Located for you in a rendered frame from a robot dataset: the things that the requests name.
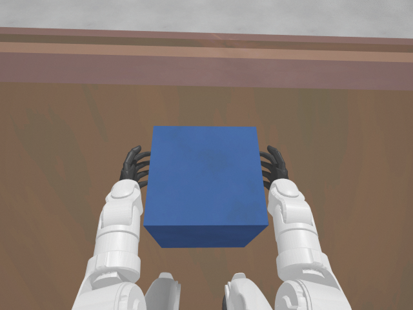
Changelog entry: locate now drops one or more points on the right robot hand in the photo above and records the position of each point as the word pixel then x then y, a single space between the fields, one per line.
pixel 276 167

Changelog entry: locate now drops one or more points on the robot left upper arm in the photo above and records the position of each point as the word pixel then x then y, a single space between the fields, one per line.
pixel 123 296

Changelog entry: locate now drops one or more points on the left robot hand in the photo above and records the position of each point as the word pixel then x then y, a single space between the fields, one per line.
pixel 131 167

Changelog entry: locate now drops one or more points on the right robot forearm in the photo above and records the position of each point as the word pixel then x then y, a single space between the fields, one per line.
pixel 299 251

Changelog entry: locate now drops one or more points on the robot left shin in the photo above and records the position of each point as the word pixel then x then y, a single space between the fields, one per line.
pixel 165 275

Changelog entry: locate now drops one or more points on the robot right upper arm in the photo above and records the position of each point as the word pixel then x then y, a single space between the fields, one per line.
pixel 296 294

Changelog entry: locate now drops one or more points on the left robot forearm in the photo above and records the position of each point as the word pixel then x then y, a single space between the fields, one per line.
pixel 115 258

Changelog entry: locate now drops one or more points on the left robot thigh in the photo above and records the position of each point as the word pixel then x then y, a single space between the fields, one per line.
pixel 163 294

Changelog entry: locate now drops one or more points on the carton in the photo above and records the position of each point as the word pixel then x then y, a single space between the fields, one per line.
pixel 205 187

